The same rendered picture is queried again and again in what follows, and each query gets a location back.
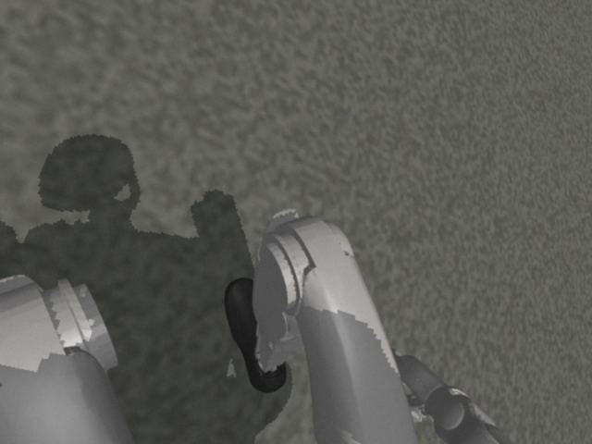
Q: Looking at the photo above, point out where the right robot hand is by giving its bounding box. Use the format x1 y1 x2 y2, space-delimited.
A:
391 348 448 422

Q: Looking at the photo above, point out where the right robot arm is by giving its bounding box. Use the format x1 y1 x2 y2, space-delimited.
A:
425 386 514 444

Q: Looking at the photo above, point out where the right robot foot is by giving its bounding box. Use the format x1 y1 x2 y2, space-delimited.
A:
224 277 287 393

